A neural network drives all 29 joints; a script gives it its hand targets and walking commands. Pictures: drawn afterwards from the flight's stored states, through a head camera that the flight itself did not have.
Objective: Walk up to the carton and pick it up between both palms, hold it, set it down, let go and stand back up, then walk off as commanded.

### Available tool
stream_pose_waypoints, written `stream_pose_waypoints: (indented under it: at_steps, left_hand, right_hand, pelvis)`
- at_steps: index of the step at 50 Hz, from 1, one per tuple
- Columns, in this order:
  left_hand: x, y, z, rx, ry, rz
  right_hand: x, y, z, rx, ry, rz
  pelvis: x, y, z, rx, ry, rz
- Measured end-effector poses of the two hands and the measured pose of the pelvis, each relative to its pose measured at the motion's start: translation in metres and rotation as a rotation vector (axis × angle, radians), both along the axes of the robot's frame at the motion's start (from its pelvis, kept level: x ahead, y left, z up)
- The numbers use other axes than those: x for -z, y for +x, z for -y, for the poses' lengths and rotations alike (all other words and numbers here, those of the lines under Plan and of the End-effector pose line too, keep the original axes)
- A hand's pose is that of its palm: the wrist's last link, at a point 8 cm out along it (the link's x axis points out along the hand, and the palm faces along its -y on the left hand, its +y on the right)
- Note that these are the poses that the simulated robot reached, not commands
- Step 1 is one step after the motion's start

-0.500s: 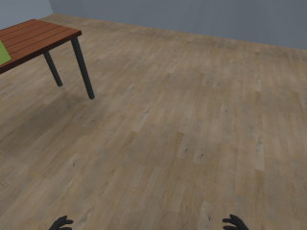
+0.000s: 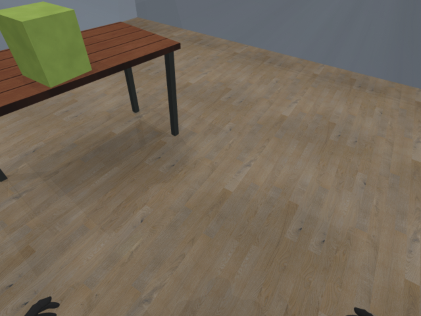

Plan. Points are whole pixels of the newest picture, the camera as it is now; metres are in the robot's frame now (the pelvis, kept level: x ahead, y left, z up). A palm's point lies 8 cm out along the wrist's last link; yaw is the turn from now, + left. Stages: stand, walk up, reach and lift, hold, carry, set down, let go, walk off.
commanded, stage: walk up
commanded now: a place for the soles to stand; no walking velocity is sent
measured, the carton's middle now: (46, 44) +1.15 +0.68 +0.07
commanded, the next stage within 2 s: none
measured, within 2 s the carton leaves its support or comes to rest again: neither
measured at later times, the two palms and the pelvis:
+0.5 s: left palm (25, 272) +0.25 +0.38 -0.05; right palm (325, 269) +0.26 -0.25 -0.08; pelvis +0.15 +0.05 +0.01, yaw +4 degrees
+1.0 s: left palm (12, 232) +0.36 +0.48 -0.09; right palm (260, 192) +0.47 -0.13 -0.07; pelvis +0.32 +0.15 +0.00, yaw +14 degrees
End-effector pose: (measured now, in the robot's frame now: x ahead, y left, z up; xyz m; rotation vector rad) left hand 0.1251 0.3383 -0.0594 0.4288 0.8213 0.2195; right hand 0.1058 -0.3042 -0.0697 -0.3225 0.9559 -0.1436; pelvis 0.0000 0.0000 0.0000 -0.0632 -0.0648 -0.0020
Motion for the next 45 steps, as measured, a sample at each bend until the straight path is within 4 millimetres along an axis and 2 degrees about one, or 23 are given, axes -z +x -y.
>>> stream_pose_waypoints:
  at_steps: [4, 8, 11, 19, 26, 29, 33, 37, 41, 45]
  left_hand:
    - [0.003, 0.010, -0.014, -0.026, -0.042, 0.001]
    - [0.003, 0.018, -0.023, -0.051, -0.076, -0.013]
    - [0.002, 0.028, -0.028, -0.064, -0.085, -0.020]
    - [-0.007, 0.077, -0.039, -0.078, -0.060, -0.022]
    - [-0.011, 0.126, -0.039, -0.098, -0.003, -0.071]
    - [-0.018, 0.132, -0.039, -0.142, 0.008, -0.082]
    - [-0.032, 0.138, -0.048, -0.197, 0.025, -0.071]
    - [-0.036, 0.154, -0.063, -0.221, 0.029, -0.046]
    - [-0.027, 0.174, -0.081, -0.229, 0.002, -0.027]
    - [-0.007, 0.198, -0.108, -0.227, -0.046, -0.026]
  right_hand:
    - [-0.013, 0.015, -0.017, -0.003, -0.030, -0.019]
    - [-0.029, 0.040, -0.028, -0.018, -0.061, -0.017]
    - [-0.033, 0.059, -0.036, -0.031, -0.068, -0.010]
    - [-0.019, 0.115, -0.051, -0.039, -0.037, -0.006]
    - [0.016, 0.162, -0.057, -0.036, 0.021, -0.071]
    - [0.025, 0.186, -0.067, -0.058, 0.047, -0.104]
    - [0.023, 0.227, -0.086, -0.101, 0.088, -0.080]
    - [0.019, 0.264, -0.103, -0.126, 0.105, -0.038]
    - [0.014, 0.295, -0.121, -0.148, 0.091, -0.034]
    - [0.005, 0.328, -0.143, -0.163, 0.041, -0.030]
  pelvis:
    - [-0.008, 0.017, -0.018, -0.027, 0.004, -0.004]
    - [-0.018, 0.035, -0.031, -0.056, 0.026, -0.013]
    - [-0.021, 0.051, -0.038, -0.069, 0.041, -0.013]
    - [-0.020, 0.104, -0.050, -0.079, 0.067, -0.016]
    - [-0.012, 0.158, -0.048, -0.079, 0.088, -0.064]
    - [-0.015, 0.178, -0.051, -0.107, 0.073, -0.067]
    - [-0.022, 0.206, -0.059, -0.144, 0.067, -0.036]
    - [-0.022, 0.233, -0.071, -0.163, 0.049, -0.004]
    - [-0.019, 0.258, -0.089, -0.182, 0.026, 0.013]
    - [-0.013, 0.286, -0.115, -0.198, -0.001, 0.007]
